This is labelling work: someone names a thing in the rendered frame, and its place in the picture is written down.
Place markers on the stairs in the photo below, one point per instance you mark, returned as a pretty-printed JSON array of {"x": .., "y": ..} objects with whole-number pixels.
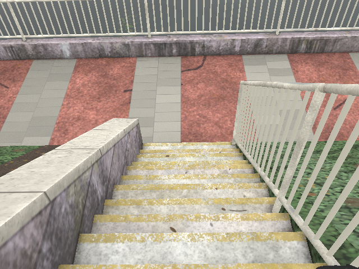
[{"x": 191, "y": 205}]

